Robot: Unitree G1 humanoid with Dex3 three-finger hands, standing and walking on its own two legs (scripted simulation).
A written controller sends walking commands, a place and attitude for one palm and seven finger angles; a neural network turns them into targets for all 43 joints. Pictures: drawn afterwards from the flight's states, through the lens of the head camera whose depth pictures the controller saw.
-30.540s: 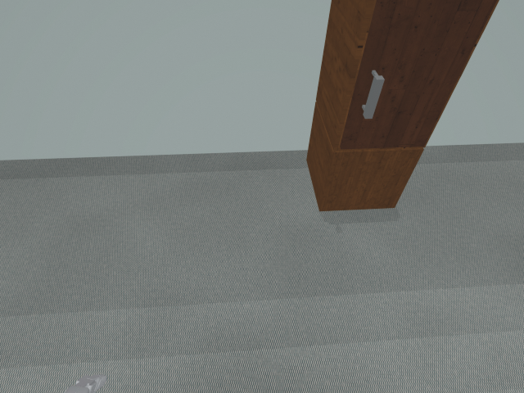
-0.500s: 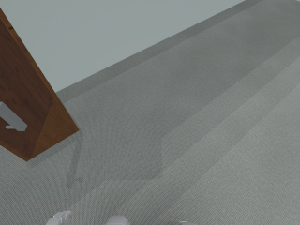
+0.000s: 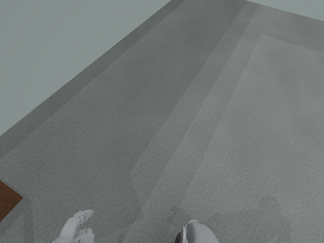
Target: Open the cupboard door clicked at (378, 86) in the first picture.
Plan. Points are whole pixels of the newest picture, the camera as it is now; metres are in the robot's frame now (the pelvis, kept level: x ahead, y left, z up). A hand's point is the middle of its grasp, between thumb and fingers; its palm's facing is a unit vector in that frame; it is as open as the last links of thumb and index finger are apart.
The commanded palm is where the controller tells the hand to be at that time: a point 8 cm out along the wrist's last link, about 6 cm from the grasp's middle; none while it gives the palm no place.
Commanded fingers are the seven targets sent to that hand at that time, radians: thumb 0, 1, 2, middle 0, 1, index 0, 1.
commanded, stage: walk to a spot facing it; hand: left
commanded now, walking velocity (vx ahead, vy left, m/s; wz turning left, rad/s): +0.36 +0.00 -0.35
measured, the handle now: out of the picture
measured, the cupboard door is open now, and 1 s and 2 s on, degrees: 52 52 52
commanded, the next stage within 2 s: turn to face it in 1.20 s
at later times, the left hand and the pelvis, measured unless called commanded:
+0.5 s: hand (108, 215) +0.21 +0.16 -0.18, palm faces -0.03 -0.98 -0.19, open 7.3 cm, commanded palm none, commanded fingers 0.00 0.90 0.90 -0.20 -0.30 -0.20 -0.30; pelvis +0.22 -0.03 -0.01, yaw -8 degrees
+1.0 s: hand (148, 118) +0.57 +0.05 -0.17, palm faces -0.17 -0.96 -0.20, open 7.3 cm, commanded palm none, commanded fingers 0.00 0.90 0.90 -0.20 -0.30 -0.20 -0.30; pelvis +0.43 -0.11 -0.01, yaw -10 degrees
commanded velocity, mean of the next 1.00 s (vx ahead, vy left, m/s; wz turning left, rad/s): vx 0.38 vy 0.00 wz -0.11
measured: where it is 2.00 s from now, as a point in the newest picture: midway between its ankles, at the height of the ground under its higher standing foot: (182, 154)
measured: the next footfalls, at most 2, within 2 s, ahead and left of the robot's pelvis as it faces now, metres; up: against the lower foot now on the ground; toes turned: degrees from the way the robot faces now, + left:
right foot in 0.08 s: +0.15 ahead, -0.12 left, +0.00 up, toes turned -8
left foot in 0.50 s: +0.36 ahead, +0.07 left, +0.00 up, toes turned -2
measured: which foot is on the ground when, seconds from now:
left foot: down 0.00-0.08, up 0.10-0.48, down 0.50-0.90, up 0.92-1.00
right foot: up 0.00-0.06, down 0.08-0.52, up 0.54-0.88, down 0.90-1.00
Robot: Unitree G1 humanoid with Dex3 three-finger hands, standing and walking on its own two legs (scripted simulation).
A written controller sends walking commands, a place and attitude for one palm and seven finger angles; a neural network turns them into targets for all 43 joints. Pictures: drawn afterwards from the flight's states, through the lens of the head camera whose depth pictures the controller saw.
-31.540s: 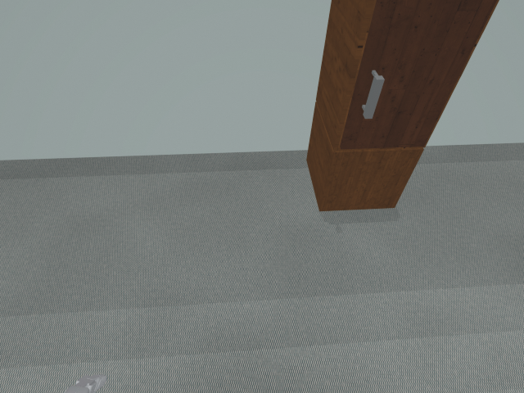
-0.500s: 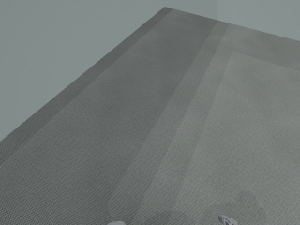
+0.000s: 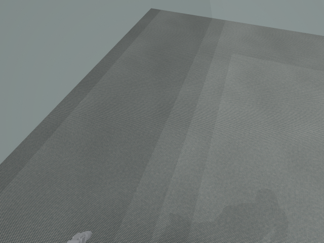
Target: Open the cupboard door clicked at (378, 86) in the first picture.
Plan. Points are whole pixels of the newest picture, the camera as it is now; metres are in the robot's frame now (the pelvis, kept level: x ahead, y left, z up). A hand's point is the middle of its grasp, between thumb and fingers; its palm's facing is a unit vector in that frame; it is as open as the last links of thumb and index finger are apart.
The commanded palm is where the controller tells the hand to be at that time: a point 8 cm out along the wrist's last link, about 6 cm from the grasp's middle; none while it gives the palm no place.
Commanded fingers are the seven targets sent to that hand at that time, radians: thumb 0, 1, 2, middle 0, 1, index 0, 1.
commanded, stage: walk to a spot facing it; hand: left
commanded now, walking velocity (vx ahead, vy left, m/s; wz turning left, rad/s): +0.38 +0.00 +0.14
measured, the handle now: out of the picture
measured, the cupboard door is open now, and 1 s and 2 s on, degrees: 52 52 52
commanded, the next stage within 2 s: turn to face it in 0.20 s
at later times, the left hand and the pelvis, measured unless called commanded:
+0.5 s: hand (97, 201) +0.26 +0.21 -0.16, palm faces +0.15 -0.97 -0.19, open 7.3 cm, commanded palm none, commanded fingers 0.00 0.90 0.90 -0.20 -0.30 -0.20 -0.30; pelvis +0.20 +0.01 +0.01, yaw +7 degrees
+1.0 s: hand (92, 196) +0.28 +0.23 -0.17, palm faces +0.45 -0.86 -0.26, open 7.3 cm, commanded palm none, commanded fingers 0.00 0.90 0.90 -0.20 -0.30 -0.20 -0.30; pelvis +0.30 +0.00 +0.00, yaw +25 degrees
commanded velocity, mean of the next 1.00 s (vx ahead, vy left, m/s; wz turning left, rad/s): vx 0.08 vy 0.00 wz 0.49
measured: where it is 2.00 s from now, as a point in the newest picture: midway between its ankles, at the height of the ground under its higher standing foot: (174, 211)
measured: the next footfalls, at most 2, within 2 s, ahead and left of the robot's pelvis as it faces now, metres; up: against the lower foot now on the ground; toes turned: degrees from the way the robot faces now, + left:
left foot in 0.26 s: +0.26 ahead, +0.14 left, +0.00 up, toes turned +9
right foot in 0.56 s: +0.32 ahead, -0.12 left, +0.00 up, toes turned +4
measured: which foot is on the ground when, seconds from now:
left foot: up 0.00-0.24, down 0.26-0.56, up 0.58-0.84, down 0.86-1.00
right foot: down 0.00-0.26, up 0.28-0.54, down 0.56-0.86, up 0.88-1.00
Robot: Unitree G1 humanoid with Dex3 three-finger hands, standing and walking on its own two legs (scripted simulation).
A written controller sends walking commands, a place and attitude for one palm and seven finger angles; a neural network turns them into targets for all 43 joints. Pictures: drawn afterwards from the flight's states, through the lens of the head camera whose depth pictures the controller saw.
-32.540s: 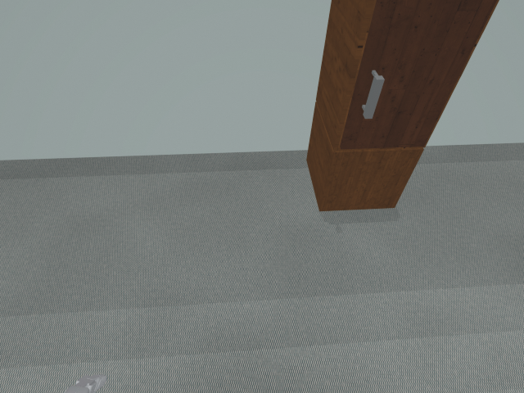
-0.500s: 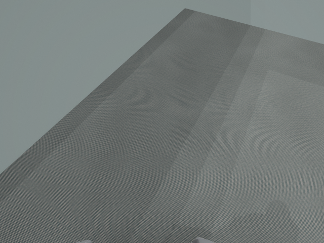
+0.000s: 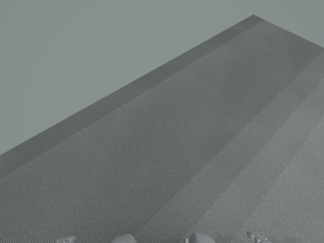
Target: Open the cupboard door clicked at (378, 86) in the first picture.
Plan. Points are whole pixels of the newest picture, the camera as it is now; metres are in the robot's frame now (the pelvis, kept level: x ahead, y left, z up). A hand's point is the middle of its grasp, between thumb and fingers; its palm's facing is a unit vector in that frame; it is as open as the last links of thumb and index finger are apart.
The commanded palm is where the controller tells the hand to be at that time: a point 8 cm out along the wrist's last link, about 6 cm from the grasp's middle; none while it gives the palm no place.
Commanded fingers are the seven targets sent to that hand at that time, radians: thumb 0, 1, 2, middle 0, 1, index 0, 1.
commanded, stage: turn to face it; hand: left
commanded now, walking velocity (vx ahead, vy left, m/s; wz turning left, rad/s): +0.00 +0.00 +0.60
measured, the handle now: out of the picture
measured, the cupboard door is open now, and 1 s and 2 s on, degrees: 52 52 52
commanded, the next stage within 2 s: none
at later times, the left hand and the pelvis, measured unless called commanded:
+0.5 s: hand out of the picture +0.02 +0.16 -0.17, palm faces +0.34 -0.91 -0.22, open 7.3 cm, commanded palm none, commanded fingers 0.00 0.90 0.90 -0.20 -0.30 -0.20 -0.30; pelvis +0.03 -0.05 +0.00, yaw +19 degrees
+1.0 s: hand out of the picture +0.01 +0.11 -0.15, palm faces +0.59 -0.77 -0.24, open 7.3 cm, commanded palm none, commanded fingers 0.00 0.90 0.90 -0.20 -0.30 -0.20 -0.30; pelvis +0.06 -0.09 +0.01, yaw +37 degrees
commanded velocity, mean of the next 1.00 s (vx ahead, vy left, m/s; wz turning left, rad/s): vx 0.00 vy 0.00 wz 0.60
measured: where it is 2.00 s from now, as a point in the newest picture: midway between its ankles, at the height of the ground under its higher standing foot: outside the picture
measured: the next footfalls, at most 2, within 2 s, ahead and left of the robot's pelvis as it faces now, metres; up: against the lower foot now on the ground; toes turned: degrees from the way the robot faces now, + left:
right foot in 0.16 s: +0.07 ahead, -0.16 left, +0.00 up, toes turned +2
left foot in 0.48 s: +0.04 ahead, +0.08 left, +0.00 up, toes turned +24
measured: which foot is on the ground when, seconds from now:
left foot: down 0.00-0.16, up 0.18-0.46, down 0.48-0.76, up 0.78-1.00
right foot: up 0.00-0.14, down 0.16-0.48, up 0.50-0.74, down 0.76-1.00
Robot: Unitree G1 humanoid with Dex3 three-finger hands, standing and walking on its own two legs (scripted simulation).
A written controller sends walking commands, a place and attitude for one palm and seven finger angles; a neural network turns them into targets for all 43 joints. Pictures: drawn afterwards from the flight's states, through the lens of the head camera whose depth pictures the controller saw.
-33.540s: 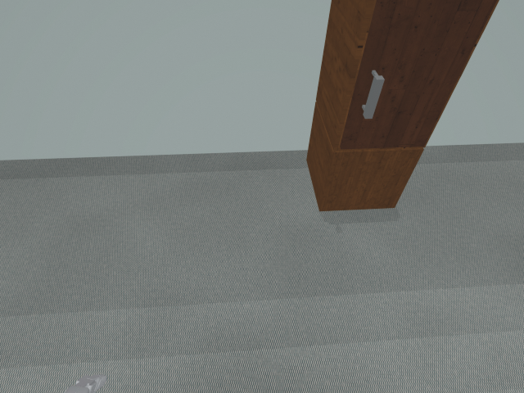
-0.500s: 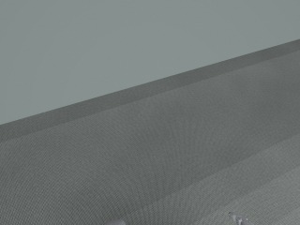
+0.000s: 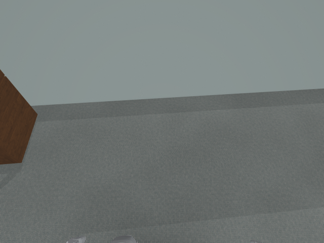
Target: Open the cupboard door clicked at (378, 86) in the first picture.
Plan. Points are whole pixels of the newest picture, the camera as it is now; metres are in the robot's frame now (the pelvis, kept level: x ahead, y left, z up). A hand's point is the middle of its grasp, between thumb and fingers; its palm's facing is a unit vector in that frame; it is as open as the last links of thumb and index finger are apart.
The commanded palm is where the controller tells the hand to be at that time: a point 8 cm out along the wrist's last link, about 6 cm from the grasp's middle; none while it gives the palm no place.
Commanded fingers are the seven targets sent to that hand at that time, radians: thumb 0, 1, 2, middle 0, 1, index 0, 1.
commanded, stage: turn to face it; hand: left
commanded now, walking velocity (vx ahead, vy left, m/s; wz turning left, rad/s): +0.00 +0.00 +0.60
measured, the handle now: out of the picture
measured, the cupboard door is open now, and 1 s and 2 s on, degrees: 52 52 52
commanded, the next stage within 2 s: take the last steps up to it in 1.54 s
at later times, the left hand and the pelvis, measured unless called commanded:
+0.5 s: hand out of the picture +0.04 +0.17 -0.15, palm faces +0.31 -0.91 -0.28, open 7.3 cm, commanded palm none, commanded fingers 0.00 0.90 0.90 -0.20 -0.30 -0.20 -0.30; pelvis +0.01 -0.05 +0.00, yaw +18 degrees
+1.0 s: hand out of the picture +0.01 +0.18 -0.15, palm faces +0.57 -0.76 -0.31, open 7.3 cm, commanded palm none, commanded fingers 0.00 0.90 0.90 -0.20 -0.30 -0.20 -0.30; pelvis +0.04 -0.07 -0.01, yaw +35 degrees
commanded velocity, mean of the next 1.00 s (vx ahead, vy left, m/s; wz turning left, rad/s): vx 0.00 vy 0.00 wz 0.60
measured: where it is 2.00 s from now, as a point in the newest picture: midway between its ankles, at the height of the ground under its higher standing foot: outside the picture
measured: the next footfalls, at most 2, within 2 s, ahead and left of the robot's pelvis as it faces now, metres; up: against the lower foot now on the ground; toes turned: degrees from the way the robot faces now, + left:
left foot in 0.04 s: +0.04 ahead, +0.13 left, +0.00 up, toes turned +6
right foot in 0.32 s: +0.08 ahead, -0.15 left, +0.00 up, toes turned +8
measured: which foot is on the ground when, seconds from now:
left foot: up 0.00-0.02, down 0.04-0.32, up 0.34-0.62, down 0.64-0.98, up 1.00-1.00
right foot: down 0.00-0.04, up 0.06-0.30, down 0.32-0.64, up 0.66-0.98, down 1.00-1.00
